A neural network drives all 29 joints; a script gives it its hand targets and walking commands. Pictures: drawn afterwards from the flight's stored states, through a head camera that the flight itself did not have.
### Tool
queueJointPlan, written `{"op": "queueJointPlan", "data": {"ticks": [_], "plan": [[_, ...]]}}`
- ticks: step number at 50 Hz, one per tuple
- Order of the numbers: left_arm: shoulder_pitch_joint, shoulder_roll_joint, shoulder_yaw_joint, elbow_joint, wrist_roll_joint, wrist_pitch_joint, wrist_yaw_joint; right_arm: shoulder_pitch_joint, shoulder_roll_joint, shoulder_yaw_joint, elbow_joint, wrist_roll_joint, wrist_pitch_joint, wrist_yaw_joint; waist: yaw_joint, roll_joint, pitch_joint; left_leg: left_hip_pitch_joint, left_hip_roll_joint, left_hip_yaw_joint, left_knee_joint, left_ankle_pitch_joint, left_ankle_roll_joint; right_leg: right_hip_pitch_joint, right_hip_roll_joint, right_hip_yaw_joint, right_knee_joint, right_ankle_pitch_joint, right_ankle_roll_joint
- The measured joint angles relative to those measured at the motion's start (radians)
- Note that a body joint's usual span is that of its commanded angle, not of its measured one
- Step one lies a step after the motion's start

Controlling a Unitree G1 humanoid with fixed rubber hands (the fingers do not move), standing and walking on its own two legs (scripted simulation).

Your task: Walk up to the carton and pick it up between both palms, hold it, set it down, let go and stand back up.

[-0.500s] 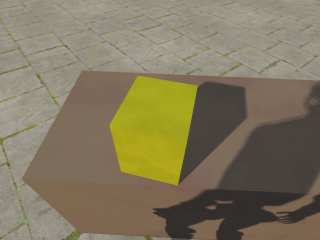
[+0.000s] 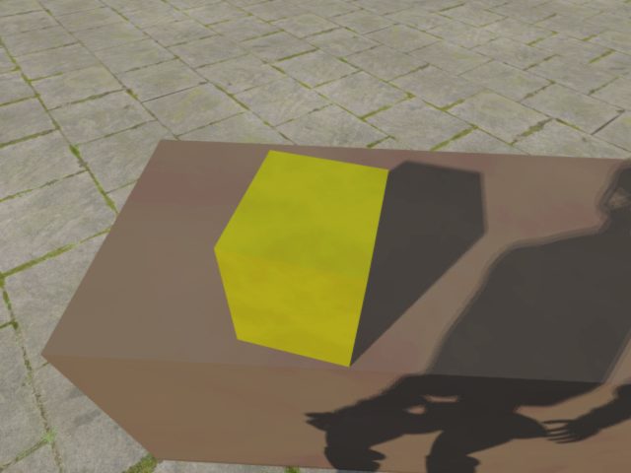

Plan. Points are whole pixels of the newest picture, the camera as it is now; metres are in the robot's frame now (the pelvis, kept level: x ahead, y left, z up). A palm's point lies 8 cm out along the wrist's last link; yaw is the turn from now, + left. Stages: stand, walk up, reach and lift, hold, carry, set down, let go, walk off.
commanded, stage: stand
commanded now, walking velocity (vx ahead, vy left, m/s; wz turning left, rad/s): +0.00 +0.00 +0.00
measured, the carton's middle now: (309, 258) +0.44 +0.01 +0.01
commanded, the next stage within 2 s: none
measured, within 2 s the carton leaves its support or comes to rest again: neither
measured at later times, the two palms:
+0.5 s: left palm out of the picture +0.00 +0.26 -0.13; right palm out of the picture +0.02 -0.26 -0.13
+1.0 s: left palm out of the picture +0.00 +0.25 -0.13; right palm out of the picture +0.01 -0.25 -0.13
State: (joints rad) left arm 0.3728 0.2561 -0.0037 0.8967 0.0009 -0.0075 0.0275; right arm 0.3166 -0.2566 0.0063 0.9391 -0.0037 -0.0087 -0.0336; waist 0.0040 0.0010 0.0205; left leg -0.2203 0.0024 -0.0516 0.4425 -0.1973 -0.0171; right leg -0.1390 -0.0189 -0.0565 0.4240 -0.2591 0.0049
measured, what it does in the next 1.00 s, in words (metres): stands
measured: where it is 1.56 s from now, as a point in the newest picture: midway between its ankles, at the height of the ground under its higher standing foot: outside the picture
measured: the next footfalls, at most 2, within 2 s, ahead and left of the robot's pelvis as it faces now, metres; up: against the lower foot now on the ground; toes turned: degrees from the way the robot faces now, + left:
none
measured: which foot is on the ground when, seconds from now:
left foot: down 0.00-1.00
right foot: down 0.00-1.00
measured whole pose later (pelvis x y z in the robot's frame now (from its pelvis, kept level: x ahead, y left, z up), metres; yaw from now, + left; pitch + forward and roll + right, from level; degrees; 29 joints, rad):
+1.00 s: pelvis +0.00 +0.00 +0.00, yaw +0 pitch -1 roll +0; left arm 0.37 0.24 0.00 0.95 0.00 -0.01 0.03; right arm 0.32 -0.23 0.01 0.99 0.00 -0.01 -0.04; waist 0.00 0.00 0.03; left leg -0.22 0.01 -0.05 0.43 -0.19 -0.02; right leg -0.13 -0.02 -0.05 0.41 -0.25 0.01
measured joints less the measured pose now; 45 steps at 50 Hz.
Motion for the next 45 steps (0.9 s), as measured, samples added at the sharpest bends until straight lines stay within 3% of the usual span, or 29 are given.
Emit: {"op": "queueJointPlan", "data": {"ticks": [45], "plan": [[0.0, -0.019, 0.001, 0.048, -0.001, -0.002, 0.005, 0.0, 0.021, 0.001, 0.05, 0.002, -0.001, -0.006, -0.001, -0.002, 0.004, 0.005, 0.004, 0.004, -0.009, 0.003, -0.002, 0.004, 0.001, 0.006, -0.01, 0.004, 0.002]]}}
